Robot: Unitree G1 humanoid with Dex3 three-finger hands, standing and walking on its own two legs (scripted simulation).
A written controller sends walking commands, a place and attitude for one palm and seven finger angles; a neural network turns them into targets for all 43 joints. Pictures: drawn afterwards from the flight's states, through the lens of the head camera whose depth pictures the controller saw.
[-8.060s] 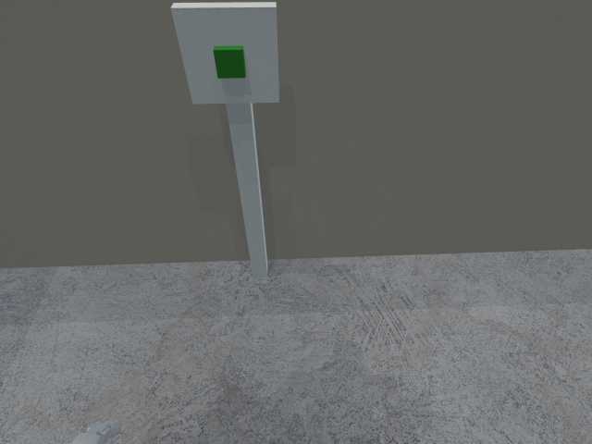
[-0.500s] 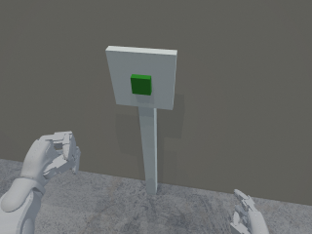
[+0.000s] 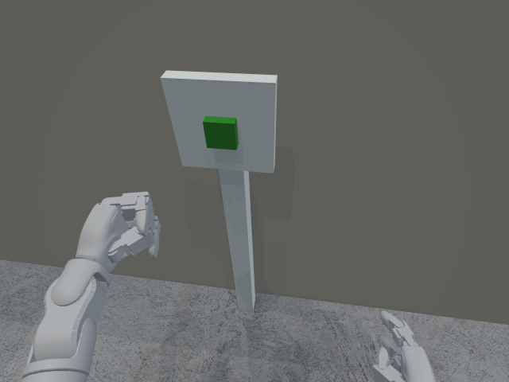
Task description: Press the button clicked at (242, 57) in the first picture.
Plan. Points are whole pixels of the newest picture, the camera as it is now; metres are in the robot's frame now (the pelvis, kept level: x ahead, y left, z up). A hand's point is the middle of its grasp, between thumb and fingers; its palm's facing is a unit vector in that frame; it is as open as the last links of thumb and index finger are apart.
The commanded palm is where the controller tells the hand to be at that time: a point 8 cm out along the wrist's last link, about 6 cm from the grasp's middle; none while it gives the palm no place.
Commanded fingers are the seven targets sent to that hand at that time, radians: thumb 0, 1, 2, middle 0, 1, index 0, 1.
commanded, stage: aim a knuckle at the button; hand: left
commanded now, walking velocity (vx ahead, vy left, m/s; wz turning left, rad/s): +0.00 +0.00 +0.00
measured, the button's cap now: (221, 132) +0.52 +0.11 +0.14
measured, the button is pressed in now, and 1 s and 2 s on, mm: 0 0 2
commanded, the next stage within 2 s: press the button with the knuckle in 1.58 s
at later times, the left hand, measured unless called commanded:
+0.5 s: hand (194, 199) +0.36 +0.13 +0.12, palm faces -0.08 -1.00 -0.02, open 3.1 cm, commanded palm +0.35 +0.18 +0.12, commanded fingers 0.00 0.90 0.90 -1.30 -1.50 -1.30 -1.50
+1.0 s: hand (231, 177) +0.42 +0.08 +0.11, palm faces -0.07 -1.00 -0.01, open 3.1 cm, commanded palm +0.39 +0.15 +0.11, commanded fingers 0.00 0.90 0.90 -1.30 -1.50 -1.30 -1.50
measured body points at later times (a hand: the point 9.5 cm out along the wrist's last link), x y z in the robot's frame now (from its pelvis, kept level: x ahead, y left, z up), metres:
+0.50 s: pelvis +0.01 +0.00 +0.00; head +0.02 -0.02 +0.45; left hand +0.36 +0.19 +0.12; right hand +0.16 -0.24 -0.09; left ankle +0.00 +0.12 -0.73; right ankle +0.02 -0.10 -0.73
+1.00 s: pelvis +0.01 +0.00 +0.00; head +0.03 -0.02 +0.45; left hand +0.42 +0.14 +0.12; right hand +0.10 -0.25 -0.12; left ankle +0.00 +0.12 -0.73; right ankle +0.02 -0.10 -0.73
